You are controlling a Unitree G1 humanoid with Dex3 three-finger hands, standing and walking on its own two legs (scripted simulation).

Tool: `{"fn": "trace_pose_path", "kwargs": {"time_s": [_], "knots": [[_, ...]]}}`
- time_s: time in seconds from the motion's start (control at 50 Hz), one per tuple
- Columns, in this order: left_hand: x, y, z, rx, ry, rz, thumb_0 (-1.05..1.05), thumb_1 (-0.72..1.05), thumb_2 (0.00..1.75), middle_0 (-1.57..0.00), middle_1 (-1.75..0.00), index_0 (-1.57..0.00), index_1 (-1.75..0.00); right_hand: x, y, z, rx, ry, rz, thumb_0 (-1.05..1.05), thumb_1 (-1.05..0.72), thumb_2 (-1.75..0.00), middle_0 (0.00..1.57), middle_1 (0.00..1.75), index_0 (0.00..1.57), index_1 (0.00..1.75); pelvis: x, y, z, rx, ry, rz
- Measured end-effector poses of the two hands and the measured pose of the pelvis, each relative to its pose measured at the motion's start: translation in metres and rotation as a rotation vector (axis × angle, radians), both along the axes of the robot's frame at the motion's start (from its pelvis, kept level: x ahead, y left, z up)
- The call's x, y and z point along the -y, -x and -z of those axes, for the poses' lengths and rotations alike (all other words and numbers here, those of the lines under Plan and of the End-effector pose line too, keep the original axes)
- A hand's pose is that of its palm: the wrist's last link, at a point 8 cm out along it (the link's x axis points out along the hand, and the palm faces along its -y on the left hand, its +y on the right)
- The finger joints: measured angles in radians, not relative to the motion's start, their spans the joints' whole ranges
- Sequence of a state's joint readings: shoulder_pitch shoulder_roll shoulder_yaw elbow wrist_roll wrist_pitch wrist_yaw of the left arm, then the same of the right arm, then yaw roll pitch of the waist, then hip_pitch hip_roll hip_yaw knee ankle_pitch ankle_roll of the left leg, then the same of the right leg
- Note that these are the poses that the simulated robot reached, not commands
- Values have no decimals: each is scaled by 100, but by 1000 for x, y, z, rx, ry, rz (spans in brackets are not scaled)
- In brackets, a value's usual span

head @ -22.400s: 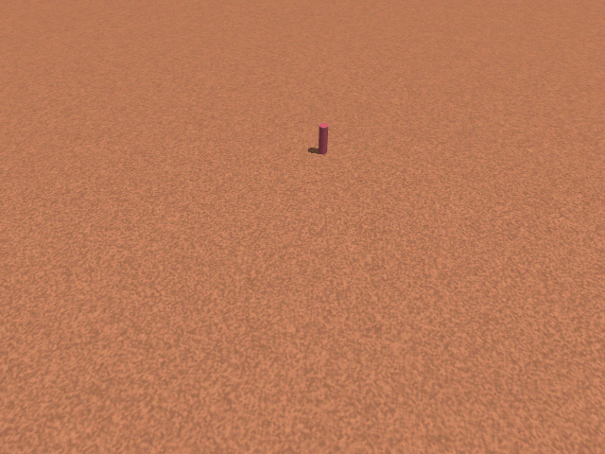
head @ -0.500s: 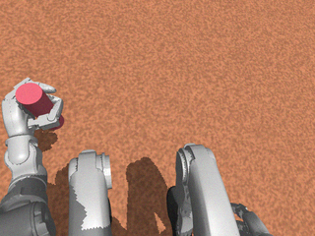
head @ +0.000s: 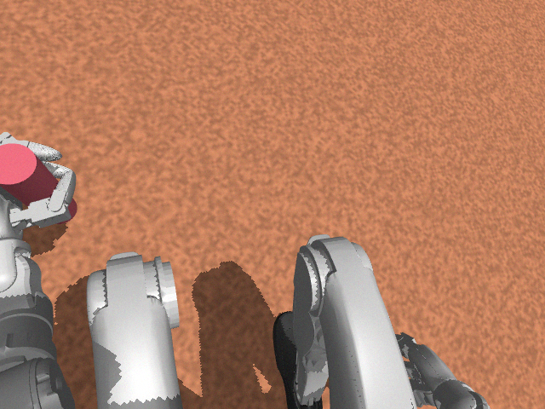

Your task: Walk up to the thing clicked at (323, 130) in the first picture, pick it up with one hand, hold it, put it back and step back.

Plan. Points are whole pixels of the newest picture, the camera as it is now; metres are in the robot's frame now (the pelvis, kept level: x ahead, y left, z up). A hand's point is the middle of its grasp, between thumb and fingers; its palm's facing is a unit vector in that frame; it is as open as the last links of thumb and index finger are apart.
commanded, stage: crouch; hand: left
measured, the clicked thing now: (39, 190) +0.41 +0.29 -0.09
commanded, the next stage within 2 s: lower in 0.02 s
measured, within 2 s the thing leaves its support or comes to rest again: rests again in 1.40 s
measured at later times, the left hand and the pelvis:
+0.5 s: hand (63, 197) +0.42 +0.27 -0.14, palm faces +0.27 -0.96 -0.01, open 6.2 cm; pelvis +0.00 +0.01 -0.02, yaw -3 degrees
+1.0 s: hand (70, 202) +0.42 +0.27 -0.18, palm faces +0.29 -0.96 -0.01, open 6.2 cm; pelvis -0.01 +0.02 -0.02, yaw -6 degrees
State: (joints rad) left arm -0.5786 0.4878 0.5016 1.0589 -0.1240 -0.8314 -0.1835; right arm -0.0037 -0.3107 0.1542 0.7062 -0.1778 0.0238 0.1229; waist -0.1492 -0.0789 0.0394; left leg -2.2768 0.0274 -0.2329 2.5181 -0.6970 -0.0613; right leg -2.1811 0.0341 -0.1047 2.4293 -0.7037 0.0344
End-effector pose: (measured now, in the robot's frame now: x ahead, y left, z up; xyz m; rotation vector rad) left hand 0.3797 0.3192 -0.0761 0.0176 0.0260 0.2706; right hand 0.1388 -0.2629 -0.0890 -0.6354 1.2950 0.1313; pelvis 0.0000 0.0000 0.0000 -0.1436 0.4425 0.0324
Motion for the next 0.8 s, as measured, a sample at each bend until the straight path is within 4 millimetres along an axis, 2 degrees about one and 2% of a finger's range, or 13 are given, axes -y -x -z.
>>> {"fn": "trace_pose_path", "kwargs": {"time_s": [0.2,0.32,0.58,0.8], "knots": [[-1,1,17,-10,-4,6,3,11,105,-94,-105,-95,-105,-5,-5,2,-16,12,-37,0,-92,-91,20,30,20,30,-2,-1,6,19,17,6],[1,2,35,-38,7,-6,3,11,105,-94,-105,-95,-105,-7,-5,1,-15,23,-79,0,-92,-91,20,30,20,30,-3,2,10,48,27,16],[-1,-6,71,-28,23,-7,3,10,105,-95,-104,-95,-105,-8,2,-14,-53,110,-181,0,-92,-90,20,30,20,30,-8,5,18,111,67,38],[-1,-5,89,-37,23,-16,3,10,106,-95,-105,-95,-105,-10,7,-23,-84,162,-244,0,-92,-90,20,30,20,30,-12,9,21,151,96,47]]}}
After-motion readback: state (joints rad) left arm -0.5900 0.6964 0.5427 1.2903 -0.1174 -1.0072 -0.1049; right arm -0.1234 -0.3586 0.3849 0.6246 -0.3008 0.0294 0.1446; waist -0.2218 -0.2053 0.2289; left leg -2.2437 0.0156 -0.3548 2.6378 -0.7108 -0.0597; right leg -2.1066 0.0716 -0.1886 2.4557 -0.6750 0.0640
